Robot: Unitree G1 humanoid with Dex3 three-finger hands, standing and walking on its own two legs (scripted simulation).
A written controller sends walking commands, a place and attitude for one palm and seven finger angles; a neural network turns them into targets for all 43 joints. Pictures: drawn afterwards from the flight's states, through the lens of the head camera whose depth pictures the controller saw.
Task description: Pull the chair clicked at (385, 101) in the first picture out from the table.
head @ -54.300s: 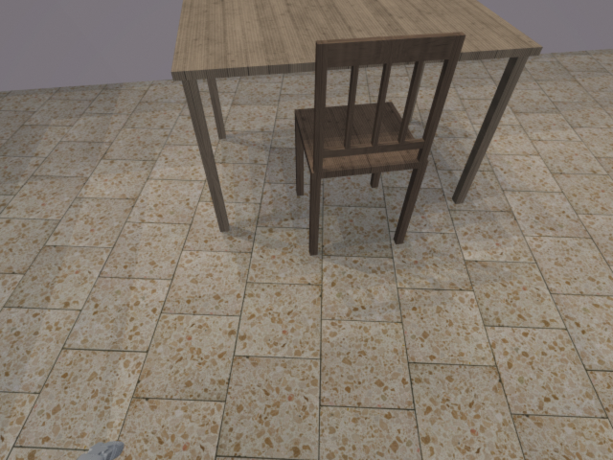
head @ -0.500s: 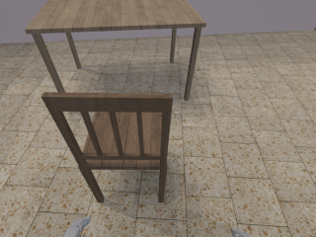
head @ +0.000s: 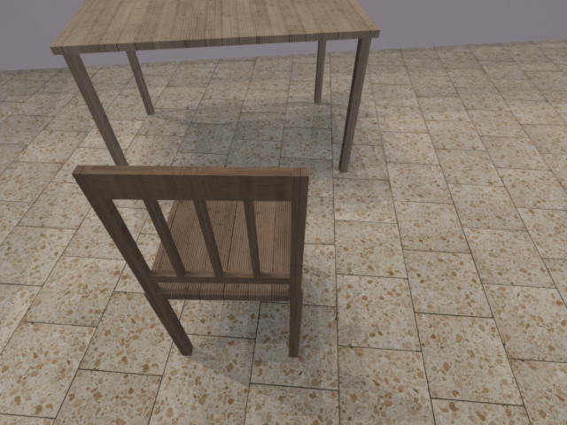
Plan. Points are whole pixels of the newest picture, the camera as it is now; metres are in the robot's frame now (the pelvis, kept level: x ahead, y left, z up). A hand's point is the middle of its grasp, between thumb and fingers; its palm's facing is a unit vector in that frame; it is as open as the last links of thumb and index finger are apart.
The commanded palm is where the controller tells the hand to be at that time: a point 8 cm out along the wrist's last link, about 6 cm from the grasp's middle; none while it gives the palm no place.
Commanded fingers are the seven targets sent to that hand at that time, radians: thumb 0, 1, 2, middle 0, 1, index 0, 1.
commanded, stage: let the arm hang, fingers relaxed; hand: left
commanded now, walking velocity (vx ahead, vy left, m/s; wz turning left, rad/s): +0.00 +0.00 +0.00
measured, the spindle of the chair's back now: (210, 240) +0.48 +0.19 -0.10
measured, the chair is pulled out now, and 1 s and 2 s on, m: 0.71 0.71 0.71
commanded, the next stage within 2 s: look to check the result in 0.38 s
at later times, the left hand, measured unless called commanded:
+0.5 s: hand out of the picture +0.00 +0.15 -0.17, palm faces +0.05 -0.98 -0.17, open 7.4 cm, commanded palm none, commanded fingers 0.00 0.90 0.90 -0.20 -0.30 -0.20 -0.30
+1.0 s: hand out of the picture +0.01 +0.15 -0.17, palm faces +0.04 -0.99 -0.16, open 7.4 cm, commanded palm none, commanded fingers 0.00 0.90 0.90 -0.20 -0.30 -0.20 -0.30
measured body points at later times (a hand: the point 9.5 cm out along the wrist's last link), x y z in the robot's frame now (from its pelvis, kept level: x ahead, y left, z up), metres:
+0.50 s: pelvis +0.01 -0.01 +0.00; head +0.02 -0.01 +0.45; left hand +0.00 +0.20 -0.16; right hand -0.01 -0.22 -0.16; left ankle +0.05 +0.12 -0.74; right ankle +0.00 -0.12 -0.74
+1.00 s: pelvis +0.01 -0.01 +0.00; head +0.03 -0.01 +0.45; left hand +0.00 +0.20 -0.16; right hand +0.00 -0.22 -0.16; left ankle +0.05 +0.12 -0.74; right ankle +0.00 -0.12 -0.74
